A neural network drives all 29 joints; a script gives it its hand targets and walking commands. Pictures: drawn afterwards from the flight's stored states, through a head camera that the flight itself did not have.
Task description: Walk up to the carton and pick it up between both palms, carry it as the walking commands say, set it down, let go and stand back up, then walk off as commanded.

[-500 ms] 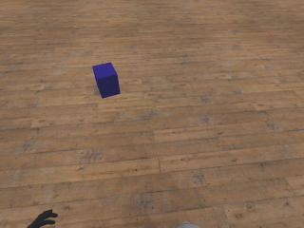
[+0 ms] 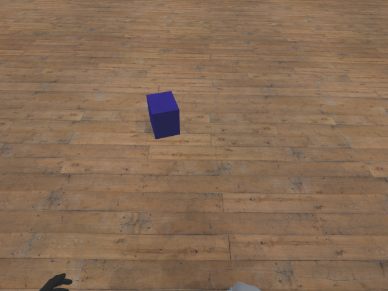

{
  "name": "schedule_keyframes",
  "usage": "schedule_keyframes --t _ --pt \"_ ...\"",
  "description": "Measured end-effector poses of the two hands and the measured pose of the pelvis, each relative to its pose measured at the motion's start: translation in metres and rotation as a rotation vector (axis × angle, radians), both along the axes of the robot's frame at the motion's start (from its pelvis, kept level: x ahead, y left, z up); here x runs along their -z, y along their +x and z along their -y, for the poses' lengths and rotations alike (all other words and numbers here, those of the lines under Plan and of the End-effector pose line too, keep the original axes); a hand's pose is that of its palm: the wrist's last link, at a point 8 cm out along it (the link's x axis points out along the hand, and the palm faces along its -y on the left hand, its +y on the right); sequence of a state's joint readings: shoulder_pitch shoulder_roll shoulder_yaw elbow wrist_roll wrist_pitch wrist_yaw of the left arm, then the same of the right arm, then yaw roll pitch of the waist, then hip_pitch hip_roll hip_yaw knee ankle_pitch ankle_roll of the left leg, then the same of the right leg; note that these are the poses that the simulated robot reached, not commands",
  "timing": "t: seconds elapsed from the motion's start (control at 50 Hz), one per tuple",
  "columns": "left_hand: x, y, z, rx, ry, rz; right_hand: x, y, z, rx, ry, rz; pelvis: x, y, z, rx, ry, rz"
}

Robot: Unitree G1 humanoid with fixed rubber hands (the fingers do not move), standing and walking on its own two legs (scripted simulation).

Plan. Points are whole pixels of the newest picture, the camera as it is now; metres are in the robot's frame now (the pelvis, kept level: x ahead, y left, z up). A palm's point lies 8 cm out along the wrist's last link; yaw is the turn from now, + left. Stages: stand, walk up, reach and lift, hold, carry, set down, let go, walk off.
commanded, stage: walk up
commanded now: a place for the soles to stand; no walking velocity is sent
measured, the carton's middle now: (163, 115) +1.36 +0.16 -0.63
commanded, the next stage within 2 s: none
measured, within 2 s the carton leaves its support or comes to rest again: neither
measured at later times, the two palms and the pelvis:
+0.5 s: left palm (32, 240) +0.28 +0.39 -0.09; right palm (299, 215) +0.30 -0.25 -0.07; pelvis +0.20 +0.05 -0.01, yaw +4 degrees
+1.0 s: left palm (43, 179) +0.42 +0.40 -0.05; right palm (272, 155) +0.50 -0.24 -0.07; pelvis +0.38 +0.05 +0.01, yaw +6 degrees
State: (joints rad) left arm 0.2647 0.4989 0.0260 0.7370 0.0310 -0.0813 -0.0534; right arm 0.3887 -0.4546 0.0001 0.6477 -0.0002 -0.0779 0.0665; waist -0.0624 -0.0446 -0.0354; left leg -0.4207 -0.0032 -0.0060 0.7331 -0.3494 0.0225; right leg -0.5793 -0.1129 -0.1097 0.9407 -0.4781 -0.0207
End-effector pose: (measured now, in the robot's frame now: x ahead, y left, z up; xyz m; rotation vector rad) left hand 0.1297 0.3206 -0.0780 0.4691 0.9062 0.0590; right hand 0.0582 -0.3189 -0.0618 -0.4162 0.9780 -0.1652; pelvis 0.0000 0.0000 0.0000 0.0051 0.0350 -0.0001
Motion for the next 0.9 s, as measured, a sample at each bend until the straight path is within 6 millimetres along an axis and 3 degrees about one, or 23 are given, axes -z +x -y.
schedule_keyframes --t 0.08,0.16,0.3,0.42,0.5,0.58,0.7,0.78,0.9 --pt "-0.004 0.037 0.009 0.018 0.013 0.021 0.009 0.028 0.009 0.013 0.012 -0.017 0.003 0.033 0.009 -0.003 0.008 -0.007" --pt "-0.011 0.054 0.007 -0.026 0.019 0.054 0.014 0.073 0.005 -0.020 0.026 -0.014 0.001 0.065 0.011 -0.012 0.006 0.028" --pt "-0.031 0.076 -0.025 -0.139 0.032 0.086 0.000 0.165 -0.022 -0.145 0.049 0.010 -0.012 0.121 -0.007 -0.025 -0.005 0.060" --pt "-0.004 0.116 -0.060 -0.176 0.007 0.046 0.004 0.227 -0.053 -0.188 0.012 0.012 0.003 0.173 -0.041 -0.043 -0.036 0.038" --pt "0.014 0.150 -0.066 -0.161 -0.017 -0.011 0.005 0.245 -0.066 -0.133 -0.004 0.020 0.008 0.202 -0.052 -0.070 -0.017 0.035" --pt "0.014 0.189 -0.062 -0.110 -0.028 -0.036 -0.002 0.258 -0.064 -0.081 -0.020 0.005 0.002 0.229 -0.055 -0.075 -0.011 0.015" --pt "0.007 0.243 -0.054 -0.076 -0.009 -0.030 0.004 0.284 -0.052 -0.040 -0.014 -0.017 0.001 0.272 -0.048 -0.079 0.009 0.011" --pt "0.004 0.271 -0.048 -0.092 0.013 0.004 0.018 0.320 -0.044 -0.054 0.006 -0.024 0.008 0.303 -0.037 -0.080 0.018 0.009" --pt "-0.019 0.281 -0.058 -0.190 0.030 0.045 0.015 0.392 -0.059 -0.146 0.032 -0.004 -0.003 0.345 -0.041 -0.094 0.016 0.053"
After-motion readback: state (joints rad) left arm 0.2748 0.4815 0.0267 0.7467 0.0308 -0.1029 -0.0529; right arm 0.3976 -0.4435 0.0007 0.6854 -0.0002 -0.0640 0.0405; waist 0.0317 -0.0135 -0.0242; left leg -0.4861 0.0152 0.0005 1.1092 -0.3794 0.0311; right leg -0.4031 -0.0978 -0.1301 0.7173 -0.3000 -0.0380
